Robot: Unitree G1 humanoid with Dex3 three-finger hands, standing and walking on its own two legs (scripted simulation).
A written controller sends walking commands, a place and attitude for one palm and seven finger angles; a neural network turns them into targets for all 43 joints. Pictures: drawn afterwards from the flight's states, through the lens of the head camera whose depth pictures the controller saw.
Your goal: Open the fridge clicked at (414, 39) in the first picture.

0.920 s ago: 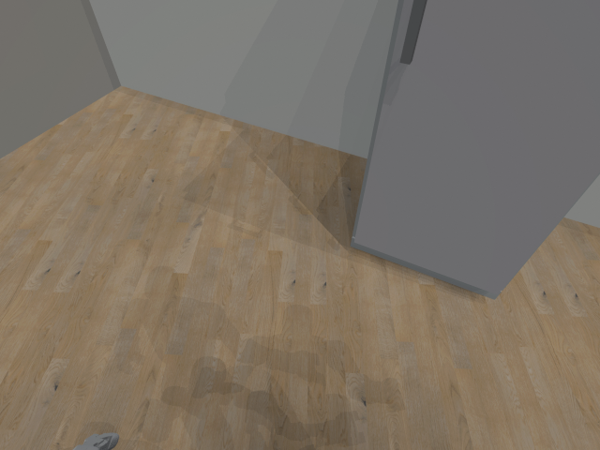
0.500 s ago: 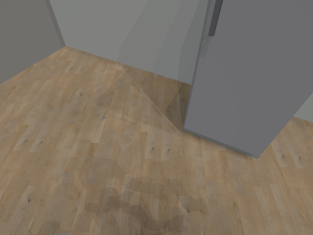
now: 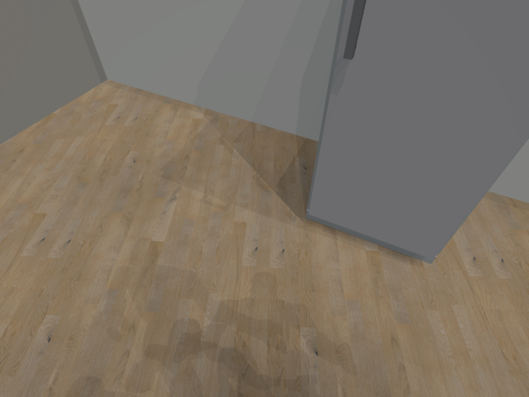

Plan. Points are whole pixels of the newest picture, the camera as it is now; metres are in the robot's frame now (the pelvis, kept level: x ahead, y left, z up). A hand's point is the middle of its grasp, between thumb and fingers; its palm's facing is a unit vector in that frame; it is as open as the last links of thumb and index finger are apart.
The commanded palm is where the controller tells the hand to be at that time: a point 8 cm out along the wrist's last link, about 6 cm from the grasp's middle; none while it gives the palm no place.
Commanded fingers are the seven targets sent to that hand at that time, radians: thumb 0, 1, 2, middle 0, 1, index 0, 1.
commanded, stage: look at it before walking up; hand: left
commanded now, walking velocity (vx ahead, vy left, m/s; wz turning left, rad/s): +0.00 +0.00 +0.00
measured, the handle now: out of the picture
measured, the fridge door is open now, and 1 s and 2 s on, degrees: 0 0 0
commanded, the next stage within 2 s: turn to face it in 0.52 s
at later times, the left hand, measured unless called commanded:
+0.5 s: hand out of the picture +0.07 +0.25 -0.16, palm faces -0.03 -0.94 -0.33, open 7.4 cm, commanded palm none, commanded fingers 0.00 0.90 0.90 -0.20 -0.30 -0.20 -0.30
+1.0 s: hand out of the picture +0.06 +0.20 -0.18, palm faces -0.14 -0.95 -0.27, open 7.4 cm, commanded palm none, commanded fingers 0.00 0.90 0.90 -0.20 -0.30 -0.20 -0.30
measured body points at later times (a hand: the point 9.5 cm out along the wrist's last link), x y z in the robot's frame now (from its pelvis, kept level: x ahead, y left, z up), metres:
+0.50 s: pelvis +0.00 +0.00 +0.00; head +0.01 +0.00 +0.45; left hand +0.08 +0.29 -0.13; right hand +0.07 -0.30 -0.13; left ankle +0.00 +0.13 -0.74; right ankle +0.00 -0.12 -0.74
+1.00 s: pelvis -0.02 -0.01 -0.02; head +0.01 -0.02 +0.43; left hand +0.07 +0.25 -0.16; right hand +0.03 -0.27 -0.17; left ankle +0.00 +0.13 -0.74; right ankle +0.00 -0.11 -0.74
